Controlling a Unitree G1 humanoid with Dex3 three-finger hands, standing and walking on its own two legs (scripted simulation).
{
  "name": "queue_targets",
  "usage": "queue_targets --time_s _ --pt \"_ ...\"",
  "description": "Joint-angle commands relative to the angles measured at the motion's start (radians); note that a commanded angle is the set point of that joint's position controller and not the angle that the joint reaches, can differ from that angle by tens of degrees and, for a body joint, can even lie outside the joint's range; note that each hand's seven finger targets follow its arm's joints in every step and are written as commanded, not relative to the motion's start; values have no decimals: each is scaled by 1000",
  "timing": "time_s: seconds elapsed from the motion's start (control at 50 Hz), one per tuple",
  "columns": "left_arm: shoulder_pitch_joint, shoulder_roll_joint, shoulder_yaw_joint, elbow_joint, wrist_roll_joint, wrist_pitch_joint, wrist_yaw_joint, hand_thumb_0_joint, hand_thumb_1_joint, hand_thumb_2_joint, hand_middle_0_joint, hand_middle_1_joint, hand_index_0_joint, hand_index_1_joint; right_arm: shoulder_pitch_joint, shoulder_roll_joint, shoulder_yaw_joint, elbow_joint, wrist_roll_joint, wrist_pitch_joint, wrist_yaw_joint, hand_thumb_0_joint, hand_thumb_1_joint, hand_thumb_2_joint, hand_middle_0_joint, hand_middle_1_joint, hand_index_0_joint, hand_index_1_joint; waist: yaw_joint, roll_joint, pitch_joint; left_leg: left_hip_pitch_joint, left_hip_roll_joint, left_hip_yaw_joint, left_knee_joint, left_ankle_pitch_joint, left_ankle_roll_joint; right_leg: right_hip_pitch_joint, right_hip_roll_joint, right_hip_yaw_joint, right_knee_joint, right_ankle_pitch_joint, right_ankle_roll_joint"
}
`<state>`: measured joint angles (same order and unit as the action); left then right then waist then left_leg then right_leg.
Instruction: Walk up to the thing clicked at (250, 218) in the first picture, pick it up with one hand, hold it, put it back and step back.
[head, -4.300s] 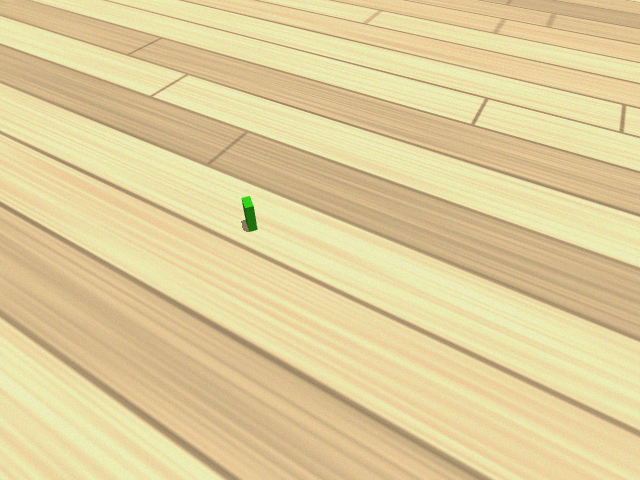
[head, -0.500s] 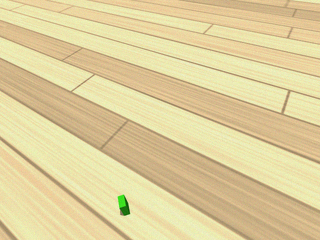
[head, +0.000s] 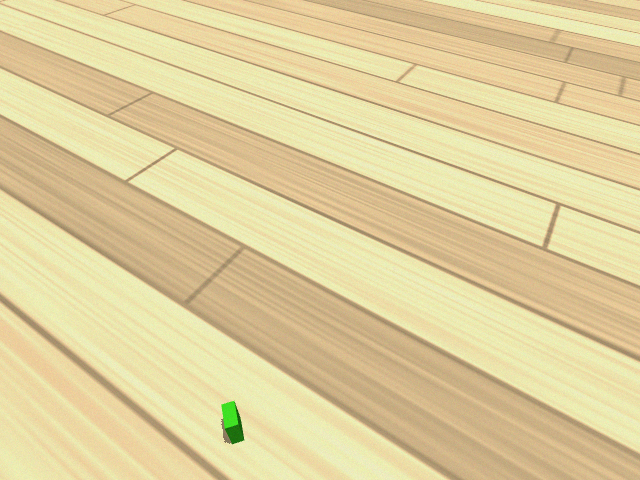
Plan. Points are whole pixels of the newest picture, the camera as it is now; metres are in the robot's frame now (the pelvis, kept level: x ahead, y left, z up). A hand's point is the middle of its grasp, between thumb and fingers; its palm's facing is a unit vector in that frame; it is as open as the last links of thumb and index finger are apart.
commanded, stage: walk up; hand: left
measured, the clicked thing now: (233, 423) +0.42 +0.23 -0.70
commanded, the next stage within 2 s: stand in 0.84 s
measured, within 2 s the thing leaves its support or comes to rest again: neither
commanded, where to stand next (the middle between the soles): +0.05 +0.00 m, yaw +0 degrees
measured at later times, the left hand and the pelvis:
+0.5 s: hand out of the picture +0.09 +0.26 -0.15, palm faces +0.01 -0.93 -0.36, open 7.4 cm; pelvis +0.02 +0.00 +0.00, yaw +1 degrees
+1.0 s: hand out of the picture +0.10 +0.26 -0.14, palm faces -0.01 -0.93 -0.35, open 7.4 cm; pelvis +0.01 +0.00 +0.01, yaw +0 degrees
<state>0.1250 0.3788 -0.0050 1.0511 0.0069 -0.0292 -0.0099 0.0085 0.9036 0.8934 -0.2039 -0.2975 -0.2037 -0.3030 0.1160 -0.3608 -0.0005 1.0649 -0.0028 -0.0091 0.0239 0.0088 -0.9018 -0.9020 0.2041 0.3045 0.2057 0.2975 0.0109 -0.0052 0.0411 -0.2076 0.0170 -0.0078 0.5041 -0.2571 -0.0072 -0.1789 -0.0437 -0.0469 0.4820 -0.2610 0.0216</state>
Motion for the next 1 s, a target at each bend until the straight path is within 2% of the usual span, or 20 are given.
queue_targets --time_s 0.0,0.08,0.14,0.2,0.24,0.28,0.42,0.62,0.8,0.82,0.84,0.88,0.92,0.98 --pt "-26 217 44 -21 -2 -29 14 0 900 900 -200 -300 -200 -300 -70 -225 -41 -49 5 -26 -14 0 -900 -900 200 300 200 300 3 51 -53 -7 91 -107 -139 100 54 48 -69 86 -115 130 -57" --pt "-56 220 45 -14 -1 -30 16 0 900 900 -200 -300 -200 -300 -61 -227 -46 -34 6 -25 -17 0 -900 -900 200 300 200 300 -12 10 -110 67 89 -82 -111 229 54 71 -86 77 -117 226 -56" --pt "-57 213 44 -8 -3 -27 17 0 900 900 -200 -300 -200 -300 -62 -223 -46 -26 6 -21 -18 0 -900 -900 200 300 200 300 -8 -5 -114 82 89 -75 -111 265 54 76 -88 71 -119 239 -51" --pt "-50 218 51 4 -1 -24 20 0 900 900 -200 -300 -200 -300 -69 -220 -49 -26 4 -15 -19 0 -900 -900 200 300 200 300 -8 -43 -101 76 76 -59 -81 256 58 75 -87 67 -125 246 -54" --pt "-76 216 50 -3 1 -22 19 0 900 900 -200 -300 -200 -300 -66 -219 -48 -17 2 -12 -19 0 -900 -900 200 300 200 300 -13 -29 -77 65 72 -61 -110 211 50 56 -99 78 -136 195 -57" --pt "-69 220 54 3 2 -19 20 0 900 900 -200 -300 -200 -300 -68 -226 -53 -13 2 -11 -19 0 -900 -900 200 300 200 300 -12 -32 -60 57 70 -64 -102 197 55 49 -89 70 -135 153 -61" --pt "-69 210 56 4 1 -15 20 0 900 900 -200 -300 -200 -300 -67 -219 -48 -5 1 -14 -19 0 -900 -900 200 300 200 300 -4 -2 -80 74 84 -75 -123 278 53 83 -82 54 -120 218 -51" --pt "-84 205 55 -5 6 -9 19 0 900 900 -200 -300 -200 -300 -73 -219 -49 -7 -3 -13 -24 0 -900 -900 200 300 200 300 -5 25 -67 38 79 -81 -153 229 52 113 -78 49 -130 192 -47" --pt "-81 197 57 -3 5 -7 16 0 900 900 -200 -300 -200 -300 -72 -221 -49 -12 -3 -16 -25 0 -900 -900 200 300 200 300 -3 30 -71 57 81 -84 -162 243 53 111 -75 48 -129 192 -44" --pt "-96 182 49 10 -2 -2 19 0 900 900 -200 -300 -200 -300 -105 -201 -42 -16 -1 -20 -31 0 -900 -900 200 300 200 300 -7 5 -60 81 118 -95 -184 368 37 92 -99 62 -146 280 -40" --pt "-91 179 48 9 -4 -2 20 0 900 900 -200 -300 -200 -300 -99 -209 -43 -14 1 -22 -32 0 -900 -900 200 300 200 300 -7 7 -72 111 120 -94 -178 438 29 97 -98 60 -152 326 -36" --pt "-89 181 47 11 -6 -3 21 0 900 900 -200 -300 -200 -300 -80 -217 -44 -2 2 -25 -34 0 -900 -900 200 300 200 300 -13 5 -104 143 121 -84 -170 492 24 126 -100 60 -150 381 -33" --pt "-83 181 48 18 -3 -1 22 0 900 900 -200 -300 -200 -300 -77 -216 -44 5 2 -23 -37 0 -900 -900 200 300 200 300 -14 18 -122 152 122 -74 -174 482 22 148 -104 60 -157 389 -30" --pt "-82 185 47 25 -2 1 20 0 900 900 -200 -300 -200 -300 -91 -209 -41 7 2 -18 -36 0 -900 -900 200 300 200 300 -14 14 -108 142 118 -72 -207 358 20 131 -99 63 -186 284 -28"
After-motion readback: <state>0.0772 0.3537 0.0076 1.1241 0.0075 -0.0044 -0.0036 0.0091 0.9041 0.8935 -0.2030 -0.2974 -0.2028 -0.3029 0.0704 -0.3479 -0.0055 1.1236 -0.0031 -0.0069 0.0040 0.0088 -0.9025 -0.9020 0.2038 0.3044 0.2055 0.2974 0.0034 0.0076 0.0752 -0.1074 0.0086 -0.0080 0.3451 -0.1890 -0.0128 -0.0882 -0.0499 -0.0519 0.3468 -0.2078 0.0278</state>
